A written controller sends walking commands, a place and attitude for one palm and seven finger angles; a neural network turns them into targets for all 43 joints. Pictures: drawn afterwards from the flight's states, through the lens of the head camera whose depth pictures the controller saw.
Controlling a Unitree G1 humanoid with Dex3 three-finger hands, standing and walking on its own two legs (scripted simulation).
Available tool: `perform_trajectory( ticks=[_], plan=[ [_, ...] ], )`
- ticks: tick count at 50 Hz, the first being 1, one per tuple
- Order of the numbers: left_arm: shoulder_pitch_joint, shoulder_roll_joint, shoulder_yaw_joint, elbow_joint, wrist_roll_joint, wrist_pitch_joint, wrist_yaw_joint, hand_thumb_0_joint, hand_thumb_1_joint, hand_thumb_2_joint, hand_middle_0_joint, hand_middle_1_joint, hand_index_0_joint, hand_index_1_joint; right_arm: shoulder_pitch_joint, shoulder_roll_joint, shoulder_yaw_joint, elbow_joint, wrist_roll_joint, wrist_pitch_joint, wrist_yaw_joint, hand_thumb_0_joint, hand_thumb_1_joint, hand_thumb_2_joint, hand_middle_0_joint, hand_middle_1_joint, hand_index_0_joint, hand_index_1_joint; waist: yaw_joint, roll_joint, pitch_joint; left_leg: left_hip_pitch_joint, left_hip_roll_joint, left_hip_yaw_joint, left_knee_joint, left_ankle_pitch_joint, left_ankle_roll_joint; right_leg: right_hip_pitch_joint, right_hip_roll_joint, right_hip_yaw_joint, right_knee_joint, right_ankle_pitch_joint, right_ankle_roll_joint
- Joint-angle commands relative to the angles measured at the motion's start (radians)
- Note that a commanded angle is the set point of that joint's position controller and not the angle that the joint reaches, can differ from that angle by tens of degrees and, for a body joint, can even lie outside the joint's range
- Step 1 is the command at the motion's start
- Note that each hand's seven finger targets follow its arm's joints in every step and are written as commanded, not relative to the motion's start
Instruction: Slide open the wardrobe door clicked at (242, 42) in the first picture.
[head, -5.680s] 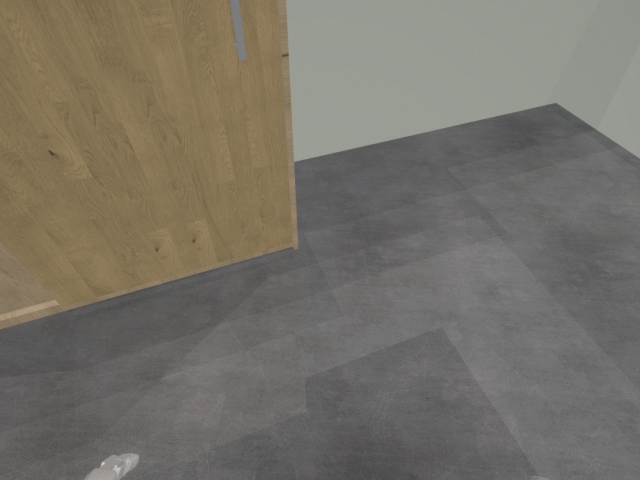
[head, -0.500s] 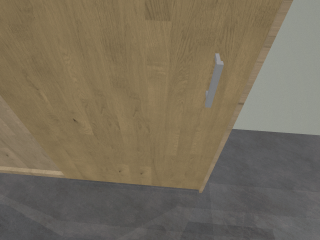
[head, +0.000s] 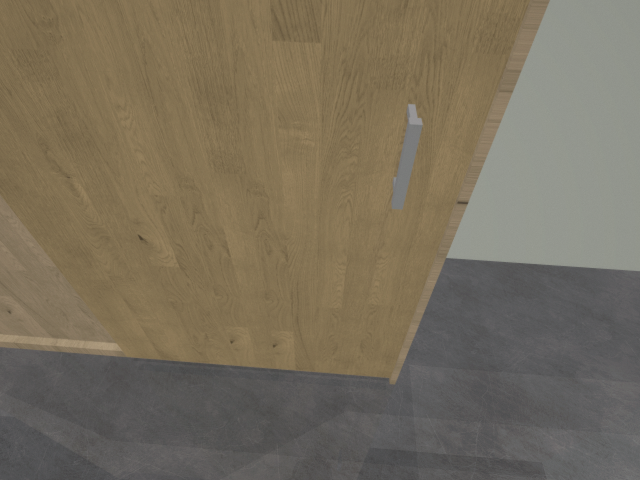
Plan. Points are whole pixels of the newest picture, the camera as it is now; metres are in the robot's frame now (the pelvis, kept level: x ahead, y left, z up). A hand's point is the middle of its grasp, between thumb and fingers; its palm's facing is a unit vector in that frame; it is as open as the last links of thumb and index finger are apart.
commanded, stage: look again from close up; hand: right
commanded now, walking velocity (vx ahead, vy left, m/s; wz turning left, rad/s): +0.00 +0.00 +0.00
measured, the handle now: (404, 159) +0.53 -0.09 +0.13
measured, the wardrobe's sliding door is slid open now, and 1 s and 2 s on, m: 0.00 0.00 0.00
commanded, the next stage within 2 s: shuffle to correct the standing spot in 1.30 s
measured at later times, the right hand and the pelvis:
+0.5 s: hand out of the picture -0.04 -0.19 -0.17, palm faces +0.02 +0.98 -0.18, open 7.4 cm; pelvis -0.02 -0.02 +0.00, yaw +0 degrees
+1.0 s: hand out of the picture -0.02 -0.17 -0.18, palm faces +0.01 +0.99 -0.16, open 7.4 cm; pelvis -0.01 -0.01 +0.00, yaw +0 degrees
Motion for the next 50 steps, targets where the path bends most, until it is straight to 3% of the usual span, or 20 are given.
perform_trajectory(
  ticks=[1, 5, 8, 14, 21, 29, 32, 46, 50],
  plan=[
    [0.061, 0.081, 0.011, -0.051, 0.003, -0.002, -0.003, 0.000, 0.900, 0.900, -0.200, -0.300, -0.200, -0.300, 0.035, -0.116, -0.018, -0.066, -0.004, -0.010, -0.004, 0.000, -0.900, -0.900, 0.200, 0.300, 0.200, 0.300, -0.003, -0.027, 0.114, -0.070, 0.067, -0.094, -0.108, -0.067, 0.034, -0.139, -0.083, 0.120, -0.173, -0.041, -0.020],
    [0.079, 0.100, 0.017, -0.063, 0.006, -0.004, -0.004, 0.000, 0.900, 0.900, -0.200, -0.300, -0.200, -0.300, 0.059, -0.109, -0.021, -0.079, -0.006, -0.004, 0.001, 0.000, -0.900, -0.900, 0.200, 0.300, 0.200, 0.300, -0.006, -0.017, 0.106, -0.056, 0.055, -0.084, -0.087, -0.094, 0.030, -0.187, -0.079, 0.153, -0.226, -0.177, -0.028],
    [0.079, 0.106, 0.016, -0.065, 0.005, -0.009, -0.004, 0.000, 0.900, 0.900, -0.200, -0.300, -0.200, -0.300, 0.068, -0.108, -0.021, -0.089, -0.005, -0.004, 0.001, 0.000, -0.900, -0.900, 0.200, 0.300, 0.200, 0.300, -0.015, -0.026, 0.068, -0.015, 0.056, -0.066, -0.063, -0.041, 0.027, -0.193, -0.087, 0.165, -0.242, -0.175, -0.034],
    [0.087, 0.107, 0.019, -0.065, 0.004, -0.008, -0.006, 0.000, 0.900, 0.900, -0.200, -0.300, -0.200, -0.300, 0.078, -0.100, -0.022, -0.097, -0.006, -0.001, 0.003, 0.000, -0.900, -0.900, 0.200, 0.300, 0.200, 0.300, -0.019, -0.023, 0.078, -0.010, 0.056, -0.057, -0.055, -0.030, 0.024, -0.220, -0.091, 0.182, -0.269, -0.213, -0.040],
    [0.115, 0.084, 0.015, -0.040, 0.001, -0.009, -0.007, 0.000, 0.900, 0.900, -0.200, -0.300, -0.200, -0.300, 0.080, -0.099, -0.021, -0.093, -0.003, -0.009, 0.001, 0.000, -0.900, -0.900, 0.200, 0.300, 0.200, 0.300, -0.010, 0.025, 0.048, -0.027, 0.075, -0.082, -0.086, -0.010, 0.026, -0.158, -0.076, 0.153, -0.223, -0.107, -0.036],
    [0.113, 0.069, 0.011, -0.014, -0.002, -0.014, -0.005, 0.000, 0.900, 0.900, -0.200, -0.300, -0.200, -0.300, 0.084, -0.093, -0.022, -0.082, 0.000, -0.013, 0.000, 0.000, -0.900, -0.900, 0.200, 0.300, 0.200, 0.300, -0.007, 0.002, 0.031, -0.028, 0.082, -0.090, -0.092, 0.034, 0.025, -0.116, -0.073, 0.127, -0.200, -0.026, -0.028],
    [0.112, 0.065, 0.010, -0.008, -0.003, -0.016, -0.004, 0.000, 0.900, 0.900, -0.200, -0.300, -0.200, -0.300, 0.085, -0.089, -0.021, -0.077, 0.000, -0.016, -0.002, 0.000, -0.900, -0.900, 0.200, 0.300, 0.200, 0.300, -0.005, 0.021, 0.016, -0.021, 0.086, -0.093, -0.094, 0.071, 0.024, -0.092, -0.072, 0.111, -0.180, 0.044, -0.026],
    [0.096, 0.056, 0.006, 0.021, -0.005, -0.015, -0.001, 0.000, 0.900, 0.900, -0.200, -0.300, -0.200, -0.300, 0.075, -0.090, -0.022, -0.068, 0.001, -0.016, -0.005, 0.000, -0.900, -0.900, 0.200, 0.300, 0.200, 0.300, -0.010, 0.008, 0.027, -0.002, 0.087, -0.093, -0.106, 0.105, 0.023, -0.071, -0.076, 0.095, -0.170, 0.110, -0.019],
    [0.095, 0.055, 0.005, 0.023, -0.003, -0.012, -0.001, 0.000, 0.900, 0.900, -0.200, -0.300, -0.200, -0.300, 0.071, -0.087, -0.024, -0.069, 0.002, -0.014, -0.003, 0.000, -0.900, -0.900, 0.200, 0.300, 0.200, 0.300, -0.009, 0.010, 0.037, -0.013, 0.085, -0.097, -0.113, 0.077, 0.024, -0.076, -0.075, 0.095, -0.182, 0.075, -0.017]
  ],
)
